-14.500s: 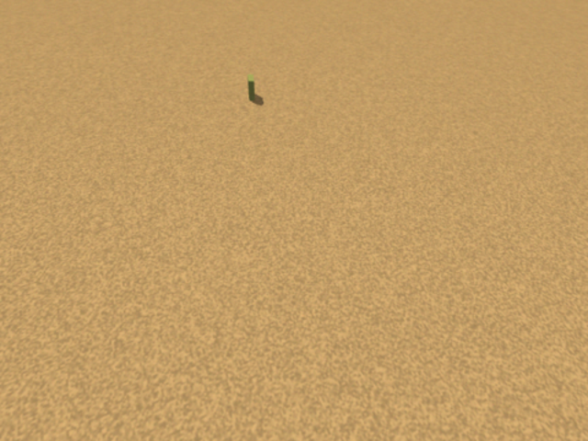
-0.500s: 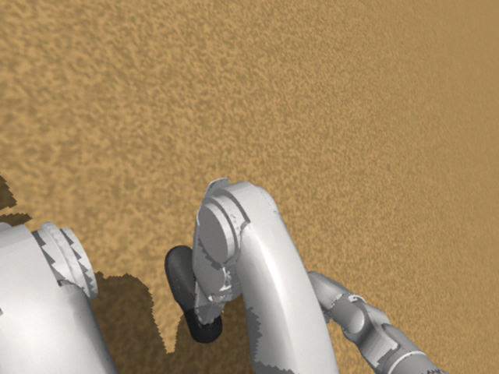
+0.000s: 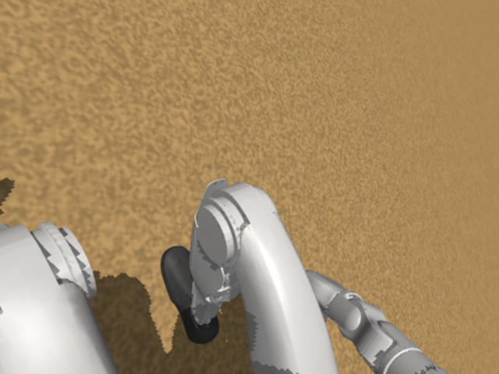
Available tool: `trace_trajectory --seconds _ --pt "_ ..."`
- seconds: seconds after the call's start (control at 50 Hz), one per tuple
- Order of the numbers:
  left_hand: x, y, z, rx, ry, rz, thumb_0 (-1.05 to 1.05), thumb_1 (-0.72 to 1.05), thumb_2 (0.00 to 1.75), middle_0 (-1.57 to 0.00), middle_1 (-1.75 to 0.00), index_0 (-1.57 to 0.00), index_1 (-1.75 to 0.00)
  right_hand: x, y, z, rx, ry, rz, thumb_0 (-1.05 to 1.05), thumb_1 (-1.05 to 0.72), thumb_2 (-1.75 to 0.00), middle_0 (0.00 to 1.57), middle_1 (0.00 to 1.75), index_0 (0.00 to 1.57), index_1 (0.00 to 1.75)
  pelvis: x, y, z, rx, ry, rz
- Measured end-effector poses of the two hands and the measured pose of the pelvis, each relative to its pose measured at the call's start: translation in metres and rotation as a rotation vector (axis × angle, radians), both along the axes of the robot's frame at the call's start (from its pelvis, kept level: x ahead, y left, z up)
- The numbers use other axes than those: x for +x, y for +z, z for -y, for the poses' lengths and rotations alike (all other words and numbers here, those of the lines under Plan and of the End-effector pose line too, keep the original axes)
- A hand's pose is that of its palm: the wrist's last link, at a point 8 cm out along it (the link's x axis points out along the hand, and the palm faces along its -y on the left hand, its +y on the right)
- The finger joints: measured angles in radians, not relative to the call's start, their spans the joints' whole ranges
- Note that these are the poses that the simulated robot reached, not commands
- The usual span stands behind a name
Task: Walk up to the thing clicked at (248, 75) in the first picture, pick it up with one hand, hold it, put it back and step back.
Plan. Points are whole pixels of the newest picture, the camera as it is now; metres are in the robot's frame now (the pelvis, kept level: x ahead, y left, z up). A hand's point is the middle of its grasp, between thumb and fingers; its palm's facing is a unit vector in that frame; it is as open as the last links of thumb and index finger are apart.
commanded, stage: close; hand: left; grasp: from the side
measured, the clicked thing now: out of the picture +0.46 +0.28 -0.21
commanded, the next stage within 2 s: settle in 1.42 s
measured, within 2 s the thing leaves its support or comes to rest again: neither
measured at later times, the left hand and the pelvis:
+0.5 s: hand out of the picture +0.44 +0.28 -0.17, palm faces +0.34 -0.94 -0.02, open 10.1 cm; pelvis +0.00 +0.00 +0.01, yaw +0 degrees
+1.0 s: hand out of the picture +0.44 +0.27 -0.17, palm faces +0.33 -0.94 -0.01, open 9.1 cm; pelvis +0.00 +0.00 +0.01, yaw +0 degrees
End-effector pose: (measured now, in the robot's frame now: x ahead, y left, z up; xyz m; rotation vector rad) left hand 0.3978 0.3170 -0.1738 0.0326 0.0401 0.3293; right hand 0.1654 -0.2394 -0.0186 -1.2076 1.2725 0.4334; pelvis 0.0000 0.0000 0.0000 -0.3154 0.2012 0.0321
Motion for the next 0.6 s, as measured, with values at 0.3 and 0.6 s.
trace_trajectory --seconds 0.3,0.6 --pt "0.006 0.004 -0.004 -0.002 0.002 0.002 0.01 0.20 0.56 -0.32 -0.45 -0.42 -0.49 -0.002 0.006 -0.001 -0.009 -0.012 0.000 0.00 -0.85 -0.89 0.21 0.30 0.20 0.30 -0.001 0.004 -0.002 -0.009 -0.001 -0.010" --pt "0.007 0.004 0.000 -0.007 0.000 0.012 0.03 0.12 0.69 -0.34 -0.55 -0.51 -0.61 0.010 0.008 -0.006 -0.010 0.014 0.002 -0.01 -0.85 -0.89 0.21 0.30 0.20 0.30 0.001 0.008 -0.002 -0.015 -0.001 -0.022"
